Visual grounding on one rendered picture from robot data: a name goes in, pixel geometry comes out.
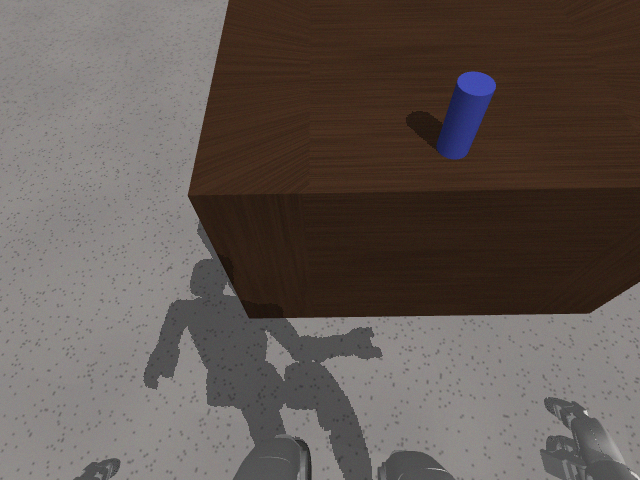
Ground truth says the can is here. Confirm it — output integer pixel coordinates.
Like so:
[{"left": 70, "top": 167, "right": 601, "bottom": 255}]
[{"left": 436, "top": 72, "right": 496, "bottom": 160}]

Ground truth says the right robot arm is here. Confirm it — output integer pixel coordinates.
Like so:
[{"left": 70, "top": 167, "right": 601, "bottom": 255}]
[{"left": 585, "top": 460, "right": 640, "bottom": 480}]

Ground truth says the left robot foot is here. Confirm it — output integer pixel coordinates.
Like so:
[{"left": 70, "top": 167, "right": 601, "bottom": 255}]
[{"left": 295, "top": 440, "right": 311, "bottom": 480}]

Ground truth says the left robot hand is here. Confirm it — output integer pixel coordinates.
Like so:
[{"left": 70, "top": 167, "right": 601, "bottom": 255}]
[{"left": 73, "top": 458, "right": 120, "bottom": 480}]

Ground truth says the right robot hand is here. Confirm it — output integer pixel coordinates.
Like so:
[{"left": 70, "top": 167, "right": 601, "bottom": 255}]
[{"left": 540, "top": 397, "right": 626, "bottom": 480}]

